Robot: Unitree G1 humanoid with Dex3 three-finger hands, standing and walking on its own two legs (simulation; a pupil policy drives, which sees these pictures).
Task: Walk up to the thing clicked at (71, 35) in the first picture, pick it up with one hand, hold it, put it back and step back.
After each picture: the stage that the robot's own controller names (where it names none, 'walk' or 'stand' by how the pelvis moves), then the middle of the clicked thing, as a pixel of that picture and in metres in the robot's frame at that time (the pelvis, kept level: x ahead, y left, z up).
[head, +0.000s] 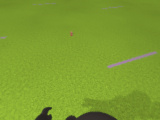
stand; (71, 33) +2.20 +0.69 -0.72
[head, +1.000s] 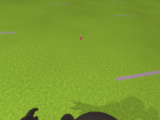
walk; (80, 37) +2.13 +0.32 -0.70
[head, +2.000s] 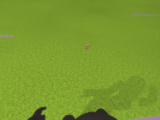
walk; (86, 46) +1.52 +0.11 -0.72
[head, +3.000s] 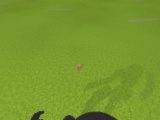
walk; (79, 67) +0.99 +0.21 -0.71
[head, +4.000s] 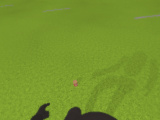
walk; (75, 83) +0.60 +0.27 -0.71
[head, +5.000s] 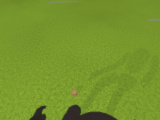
walk; (74, 93) +0.39 +0.21 -0.69
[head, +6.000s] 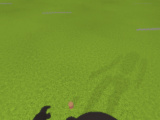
stand; (71, 105) +0.32 +0.21 -0.72
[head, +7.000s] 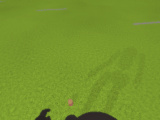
stand; (70, 102) +0.32 +0.23 -0.72
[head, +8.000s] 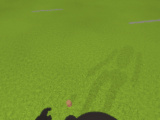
stand; (69, 103) +0.30 +0.25 -0.72
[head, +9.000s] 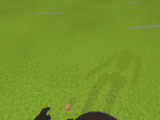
stand; (67, 107) +0.29 +0.24 -0.73
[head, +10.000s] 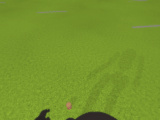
stand; (69, 105) +0.30 +0.23 -0.73
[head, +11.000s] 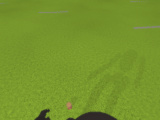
stand; (69, 105) +0.30 +0.23 -0.73
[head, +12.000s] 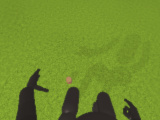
go down; (69, 80) +0.36 +0.21 -0.52
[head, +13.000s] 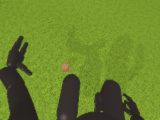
go down; (65, 67) +0.41 +0.23 -0.32
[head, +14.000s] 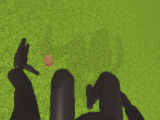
close in; (48, 61) +0.39 +0.26 -0.24
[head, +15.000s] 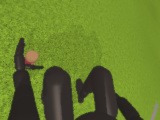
close; (31, 58) +0.39 +0.27 -0.22
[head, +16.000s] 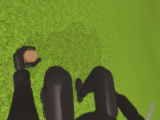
lift; (30, 57) +0.38 +0.27 -0.23
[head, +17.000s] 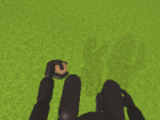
lift; (61, 70) +0.32 +0.22 -0.06
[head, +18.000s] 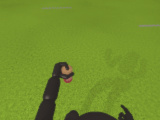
lift; (67, 74) +0.33 +0.17 +0.04
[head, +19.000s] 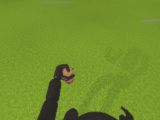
hold; (68, 75) +0.33 +0.17 +0.00
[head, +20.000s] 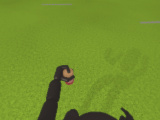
hold; (68, 76) +0.33 +0.17 +0.00
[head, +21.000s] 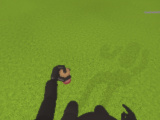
crouch; (65, 76) +0.33 +0.19 -0.04
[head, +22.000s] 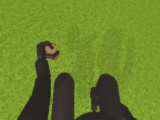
lower; (52, 52) +0.46 +0.24 -0.10
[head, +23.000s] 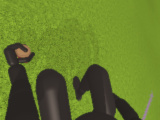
lower; (24, 54) +0.42 +0.27 -0.23
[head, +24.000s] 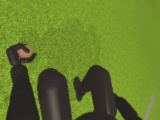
lower; (26, 54) +0.41 +0.27 -0.23
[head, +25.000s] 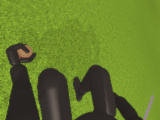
lower; (25, 54) +0.41 +0.27 -0.23
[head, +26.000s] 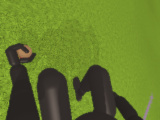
lower; (25, 54) +0.41 +0.27 -0.23
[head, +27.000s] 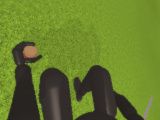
open; (29, 54) +0.41 +0.26 -0.23
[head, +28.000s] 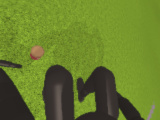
stand; (36, 53) +0.40 +0.26 -0.23
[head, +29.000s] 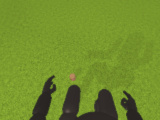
walk; (72, 77) +0.40 +0.19 -0.50
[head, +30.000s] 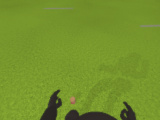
stand; (72, 100) +0.36 +0.18 -0.66
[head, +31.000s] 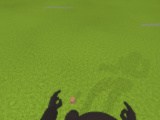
stand; (72, 100) +0.35 +0.19 -0.66
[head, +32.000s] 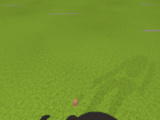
stand; (75, 102) +0.37 +0.18 -0.72
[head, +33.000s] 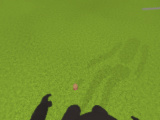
walk; (75, 87) +0.41 +0.16 -0.71
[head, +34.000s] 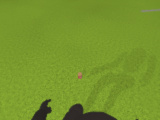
walk; (79, 75) +0.66 +0.18 -0.70
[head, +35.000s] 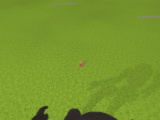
stand; (81, 64) +0.99 +0.22 -0.70
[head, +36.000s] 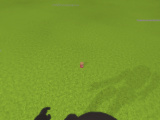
stand; (81, 64) +1.00 +0.18 -0.72
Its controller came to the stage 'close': yes
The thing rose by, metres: 0.71
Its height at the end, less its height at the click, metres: +0.00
